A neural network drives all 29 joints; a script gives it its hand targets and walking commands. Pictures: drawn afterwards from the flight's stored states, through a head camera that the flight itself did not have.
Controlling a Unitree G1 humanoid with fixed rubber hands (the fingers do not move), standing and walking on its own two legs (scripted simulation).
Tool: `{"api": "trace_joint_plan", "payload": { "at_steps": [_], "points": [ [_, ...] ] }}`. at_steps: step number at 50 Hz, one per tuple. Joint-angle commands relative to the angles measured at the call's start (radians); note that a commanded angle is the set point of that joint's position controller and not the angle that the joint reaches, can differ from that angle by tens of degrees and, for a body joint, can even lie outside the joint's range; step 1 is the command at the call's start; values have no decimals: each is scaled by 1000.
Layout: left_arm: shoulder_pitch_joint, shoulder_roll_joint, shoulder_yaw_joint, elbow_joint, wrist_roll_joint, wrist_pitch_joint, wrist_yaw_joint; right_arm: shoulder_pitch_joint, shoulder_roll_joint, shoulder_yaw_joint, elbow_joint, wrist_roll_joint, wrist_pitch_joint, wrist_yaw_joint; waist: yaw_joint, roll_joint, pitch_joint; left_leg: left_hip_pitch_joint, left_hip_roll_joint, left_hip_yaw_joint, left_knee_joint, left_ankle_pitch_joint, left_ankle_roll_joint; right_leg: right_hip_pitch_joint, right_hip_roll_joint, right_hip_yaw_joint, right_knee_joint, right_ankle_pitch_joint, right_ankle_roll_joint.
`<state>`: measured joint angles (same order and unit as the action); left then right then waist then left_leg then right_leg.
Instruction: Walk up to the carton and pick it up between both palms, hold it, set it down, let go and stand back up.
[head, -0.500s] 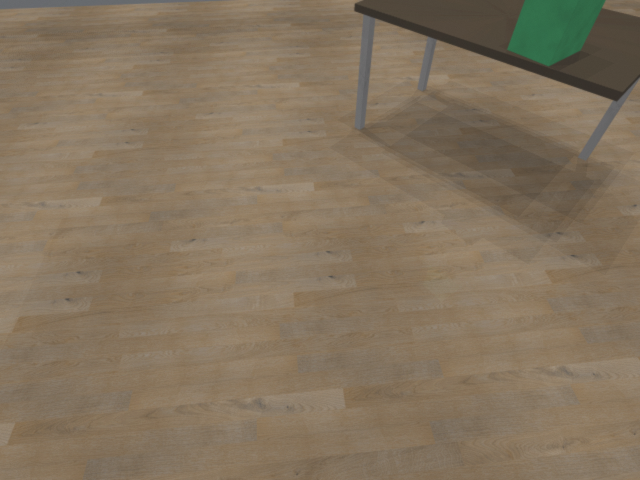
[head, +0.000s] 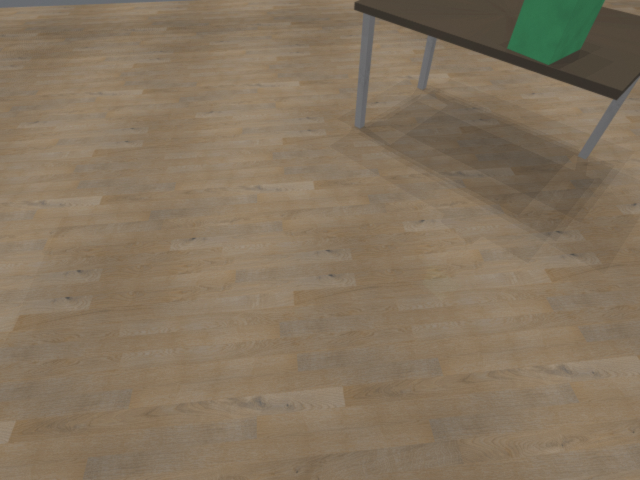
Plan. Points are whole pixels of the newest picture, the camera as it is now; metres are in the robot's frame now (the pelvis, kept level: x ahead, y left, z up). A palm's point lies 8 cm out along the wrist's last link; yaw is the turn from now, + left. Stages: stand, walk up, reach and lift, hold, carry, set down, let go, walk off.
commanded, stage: stand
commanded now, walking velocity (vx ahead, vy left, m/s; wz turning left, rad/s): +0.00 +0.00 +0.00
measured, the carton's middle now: (560, 9) +1.49 -0.80 -0.01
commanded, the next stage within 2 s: walk up in 0.32 s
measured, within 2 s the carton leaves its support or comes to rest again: neither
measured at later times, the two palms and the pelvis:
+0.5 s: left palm out of the picture -0.03 +0.19 -0.15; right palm out of the picture -0.03 -0.19 -0.15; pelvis +0.00 +0.00 +0.00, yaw +0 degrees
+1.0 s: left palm (278, 424) +0.22 +0.08 -0.14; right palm out of the picture +0.04 -0.38 -0.22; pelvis +0.11 -0.15 -0.04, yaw -15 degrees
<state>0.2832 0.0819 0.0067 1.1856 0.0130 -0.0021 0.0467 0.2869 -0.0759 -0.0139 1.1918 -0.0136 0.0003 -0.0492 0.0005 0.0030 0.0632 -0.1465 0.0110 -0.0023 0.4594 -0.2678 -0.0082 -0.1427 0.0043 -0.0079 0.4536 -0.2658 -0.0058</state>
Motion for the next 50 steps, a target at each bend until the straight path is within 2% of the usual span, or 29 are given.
{"api": "trace_joint_plan", "payload": {
  "at_steps": [1, 13, 15, 17, 19, 22, 24, 25, 26, 27, 28, 30, 31, 32, 33, 34, 35, 36, 38, 41, 42, 43, 44, 45, 46, 47, 48, 49, 50],
  "points": [
    [91, 72, 11, -8, 0, -8, 5, 92, -74, -8, -8, 0, -7, -4, 0, 2, 54, -42, 64, -59, -97, 149, 31, -47, -77, 73, -97, 149, -28],
    [96, 71, 10, -8, -1, -9, 4, 97, -72, -6, -7, 1, -9, -3, 0, 3, 53, -43, 66, -59, -98, 152, 31, -48, -78, 73, -99, 152, -29],
    [104, 97, 16, -3, 0, -7, 5, 95, -95, -6, -9, -4, -7, -4, -2, -21, 52, -38, 70, -65, -96, 163, 31, -55, -71, 72, -105, 137, -21],
    [107, 90, 11, -1, 2, -10, 3, 115, -76, -4, -1, 1, -4, 0, -10, -16, 23, -20, 62, -63, -93, 171, 29, -39, -77, 76, -106, 147, -29],
    [118, 96, 13, -4, 0, -12, 3, 90, -93, -4, -7, 0, -9, 0, 3, 25, 32, -32, 65, -59, -87, 186, 31, -35, -86, 86, -107, 176, -33],
    [94, 72, 9, 0, 0, -10, 3, 95, -80, 1, 0, 0, -12, 0, -6, -19, 28, -32, 68, -57, -95, 182, 27, -32, -75, 75, -100, 173, -29],
    [101, 65, 4, -12, -2, -11, 3, 110, -90, -2, 7, 0, -5, -2, -4, 31, 72, -55, 59, -54, -98, 147, 26, -65, -80, 84, -111, 132, -25],
    [100, 80, 7, -8, -1, -8, 2, 110, -76, 3, 11, -2, -3, -3, -6, 14, 99, -45, 67, -63, -107, 150, 27, -89, -77, 77, -111, 132, -23],
    [-37, 204, 64, -105, -22, 27, -43, 261, -350, -99, -26, -11, 4, -29, -128, -10, 37, 326, 326, -305, -192, -559, 104, -617, 28, 7, 215, -457, -4],
    [-213, 165, 53, -201, -1, 46, -66, 270, -438, -129, -14, 1, 15, -55, -159, 140, 84, 261, 583, -540, -327, -700, 149, -792, -27, 28, 556, -219, 9],
    [-258, 144, 53, -264, 20, 49, -84, 206, -393, -122, -30, -5, 14, -67, -121, 115, 135, 141, 633, -537, -351, -657, 159, -805, -104, 50, 668, -147, 26],
    [-300, 127, 56, -312, 37, 33, -106, 196, -264, -113, -45, -18, -17, -59, -94, 76, 106, 100, 537, -461, -340, -474, 156, -751, -131, 71, 724, -79, 15],
    [-254, 110, 68, -310, 35, 23, -109, 172, -216, -100, -59, -12, -33, -55, -56, 128, 57, 90, 466, -326, -320, -380, 103, -703, -137, 87, 746, -28, 19],
    [-181, 114, 73, -292, 33, 18, -113, 152, -212, -98, -74, -14, -44, -49, -23, 141, 12, 113, 432, -234, -306, -352, 76, -676, -137, 92, 746, 0, 18],
    [-122, 116, 76, -269, 26, 16, -116, 114, -229, -97, -88, -16, -52, -46, 2, 160, -4, 74, 410, -121, -306, -324, 50, -624, -123, 56, 748, 21, 16],
    [-72, 107, 80, -269, 24, 20, -120, 83, -254, -105, -104, -17, -57, -40, 21, 186, -4, -1, 415, -69, -310, -331, 38, -572, -129, 42, 727, 32, 20],
    [-14, 80, 74, -248, 15, 18, -119, -14, -204, -84, -125, -17, -69, -16, 78, 334, 13, -179, 309, 81, -348, -392, -7, -401, -115, -20, 612, 10, 19],
    [4, 82, 77, -250, 12, 21, -121, -89, -208, -89, -155, -24, -75, -3, 84, 413, 40, -272, 274, 153, -357, -386, -21, -284, -125, -55, 507, 22, 29],
    [-11, 123, 83, -257, 16, 28, -123, -93, -223, -102, -166, -27, -82, 14, 72, 424, 94, -317, 287, 176, -381, -437, -8, -224, -134, -104, 440, 3, 33],
    [-71, 156, 80, -284, 27, 25, -128, 4, -293, -116, -147, -35, -84, 26, 28, 305, 171, -290, 346, 171, -306, -479, 37, -208, -122, -183, 339, -86, 27],
    [-25, 167, 80, -270, 25, 19, -125, 14, -297, -120, -143, -36, -80, 32, 48, 234, 166, -297, 343, 198, -215, -479, 37, -152, -108, -204, 292, -84, 21],
    [60, 178, 86, -230, 26, 6, -117, 21, -296, -121, -147, -43, -78, 38, 84, 104, 139, -328, 317, 223, -61, -456, 35, -56, -83, -210, 255, -105, 16],
    [194, 212, 96, -171, 21, -13, -103, 31, -275, -114, -151, -55, -76, 45, 130, -122, 91, -309, 238, 284, 210, -336, 33, 14, -36, -201, 181, -153, 23],
    [339, 291, 112, -114, 26, -36, -85, 34, -206, -90, -179, -55, -78, 61, 179, -493, 65, -391, 126, 295, 621, -299, 23, 51, -140, 72, -53, -405, -14],
    [372, 338, 108, -126, 16, -51, -66, 63, -107, -58, -210, -54, -80, 72, 166, -749, 76, -597, 46, 175, 838, -347, -6, 108, -335, 534, -273, -517, -22],
    [330, 389, 116, -137, 5, -50, -52, 91, -139, -67, -247, -49, -87, 81, 106, -720, 69, -627, 52, 102, 919, -310, -22, 84, -438, 828, -461, -596, -113],
    [241, 367, 121, -158, -3, -53, -53, 30, -186, -78, -280, -40, -97, 90, 89, -636, 80, -622, 106, 82, 947, -243, -29, 21, -454, 872, -519, -597, -164],
    [179, 342, 114, -182, 10, -66, -56, -23, -202, -81, -284, -29, -106, 95, 74, -547, 106, -648, 151, 58, 971, -148, -27, 24, -398, 734, -444, -376, -139],
    [165, 284, 99, -180, 26, -73, -53, -86, -194, -86, -273, -19, -106, 96, 78, -413, 96, -648, 181, 43, 982, -79, -16, 28, -363, 576, -342, -170, -117]
  ]
}}
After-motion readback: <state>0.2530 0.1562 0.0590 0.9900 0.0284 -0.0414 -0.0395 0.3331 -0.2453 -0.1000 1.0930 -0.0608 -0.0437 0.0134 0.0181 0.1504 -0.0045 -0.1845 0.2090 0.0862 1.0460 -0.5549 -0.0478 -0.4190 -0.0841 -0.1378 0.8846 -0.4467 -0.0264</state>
